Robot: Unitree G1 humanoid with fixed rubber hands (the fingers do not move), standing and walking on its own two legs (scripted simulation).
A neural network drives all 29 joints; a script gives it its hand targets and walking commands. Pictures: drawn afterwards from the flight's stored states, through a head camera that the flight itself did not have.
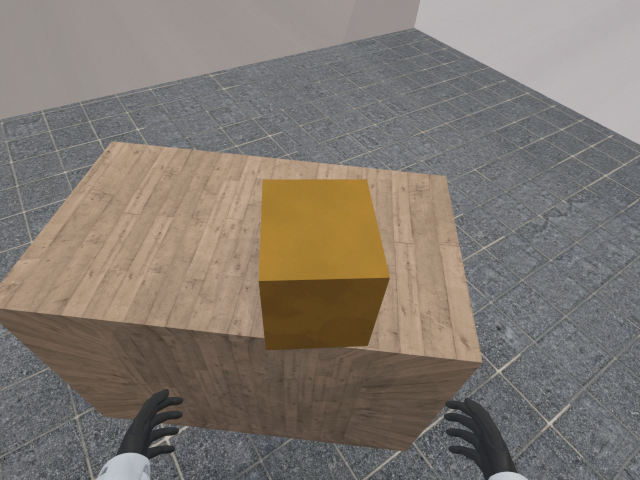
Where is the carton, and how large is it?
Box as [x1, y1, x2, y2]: [259, 179, 389, 349]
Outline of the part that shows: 263,180 259,259 259,288 266,349 367,345 387,285 389,275 366,179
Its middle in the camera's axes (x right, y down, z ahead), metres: -0.01 +0.04 +0.67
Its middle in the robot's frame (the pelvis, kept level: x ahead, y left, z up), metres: +0.46 +0.00 -0.06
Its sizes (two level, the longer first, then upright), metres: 0.211 0.180 0.206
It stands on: a pedestal, 0.61 m high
